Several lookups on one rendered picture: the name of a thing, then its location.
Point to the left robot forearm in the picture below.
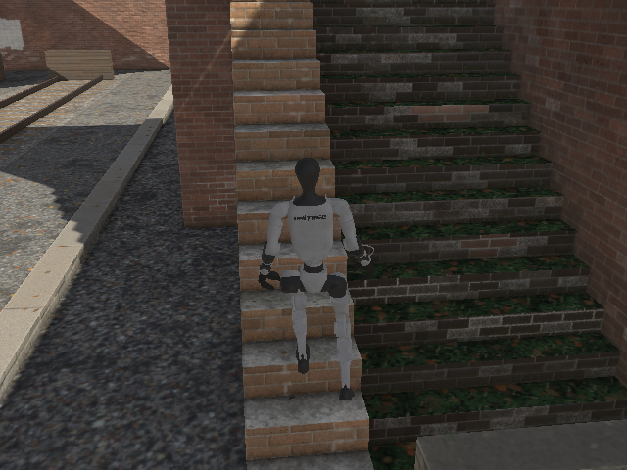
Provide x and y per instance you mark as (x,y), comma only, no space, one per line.
(266,262)

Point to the right robot shin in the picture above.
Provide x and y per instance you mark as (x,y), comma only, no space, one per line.
(344,352)

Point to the robot left hand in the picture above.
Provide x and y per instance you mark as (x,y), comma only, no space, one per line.
(272,275)

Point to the robot right upper arm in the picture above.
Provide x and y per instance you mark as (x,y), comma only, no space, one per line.
(342,208)

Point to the humanoid robot torso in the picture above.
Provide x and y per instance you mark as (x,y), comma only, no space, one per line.
(311,230)

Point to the right robot forearm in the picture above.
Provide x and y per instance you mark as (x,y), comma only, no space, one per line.
(361,254)

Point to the robot left upper arm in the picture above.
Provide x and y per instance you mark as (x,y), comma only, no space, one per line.
(278,211)

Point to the robot right hand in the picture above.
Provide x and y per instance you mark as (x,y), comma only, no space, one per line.
(369,269)

